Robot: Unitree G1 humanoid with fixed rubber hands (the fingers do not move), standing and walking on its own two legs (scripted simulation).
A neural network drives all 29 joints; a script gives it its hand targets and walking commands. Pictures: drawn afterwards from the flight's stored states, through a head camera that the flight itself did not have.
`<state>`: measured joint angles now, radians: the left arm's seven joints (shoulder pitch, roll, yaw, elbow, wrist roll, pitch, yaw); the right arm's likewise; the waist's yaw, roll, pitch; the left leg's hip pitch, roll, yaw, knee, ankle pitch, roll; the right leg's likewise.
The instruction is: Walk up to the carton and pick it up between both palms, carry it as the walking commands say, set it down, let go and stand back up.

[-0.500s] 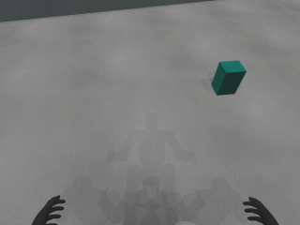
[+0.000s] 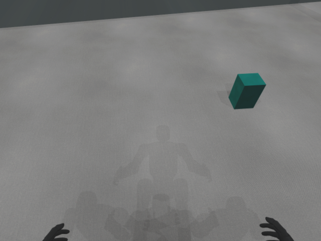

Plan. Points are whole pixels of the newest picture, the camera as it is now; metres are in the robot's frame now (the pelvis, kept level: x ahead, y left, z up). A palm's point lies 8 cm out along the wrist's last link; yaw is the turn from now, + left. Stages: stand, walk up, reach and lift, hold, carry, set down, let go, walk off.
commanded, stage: stand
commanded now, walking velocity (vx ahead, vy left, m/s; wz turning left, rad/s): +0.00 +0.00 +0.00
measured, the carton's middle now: (245, 91) +1.30 -0.76 -0.64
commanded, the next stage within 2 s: walk up in 1.28 s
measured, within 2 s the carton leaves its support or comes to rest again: neither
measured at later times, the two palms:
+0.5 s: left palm out of the picture +0.08 +0.31 -0.10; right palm out of the picture +0.10 -0.30 -0.10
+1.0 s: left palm out of the picture +0.08 +0.32 -0.10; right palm out of the picture +0.09 -0.30 -0.09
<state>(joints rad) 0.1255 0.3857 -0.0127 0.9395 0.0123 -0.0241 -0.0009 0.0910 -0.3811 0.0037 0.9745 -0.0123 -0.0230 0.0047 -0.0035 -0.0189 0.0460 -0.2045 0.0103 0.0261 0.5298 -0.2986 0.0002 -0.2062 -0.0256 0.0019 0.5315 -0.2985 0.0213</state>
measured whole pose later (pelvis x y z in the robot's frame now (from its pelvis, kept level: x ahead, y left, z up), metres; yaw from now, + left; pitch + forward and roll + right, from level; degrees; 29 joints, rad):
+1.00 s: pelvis +0.00 +0.01 +0.01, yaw +1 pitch -2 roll +0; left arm 0.09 0.40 -0.01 1.09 0.01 -0.02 0.00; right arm 0.09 -0.38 0.01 1.09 -0.01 -0.02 0.01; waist 0.00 -0.02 0.05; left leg -0.12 -0.01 0.02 0.36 -0.21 0.02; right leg -0.11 -0.05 -0.01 0.34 -0.20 0.04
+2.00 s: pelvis +0.14 -0.13 +0.00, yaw -14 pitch +2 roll +1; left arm 0.26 0.22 0.02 0.94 0.03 -0.05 -0.02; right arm 0.19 -0.28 -0.05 0.96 -0.04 -0.04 0.04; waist 0.00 0.06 0.07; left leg -0.48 0.13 0.05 1.17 -0.33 -0.03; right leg -0.30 -0.01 -0.07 0.53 -0.26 -0.04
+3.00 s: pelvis +0.63 -0.34 +0.00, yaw -24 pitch +2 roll +0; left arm 0.20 0.20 0.04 0.99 0.03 -0.08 -0.02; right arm 0.29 -0.23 -0.06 1.01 -0.04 -0.06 0.02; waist -0.01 0.04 0.05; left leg -0.45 0.14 0.07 1.16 -0.40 -0.01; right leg -0.33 -0.06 -0.14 0.54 -0.22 -0.01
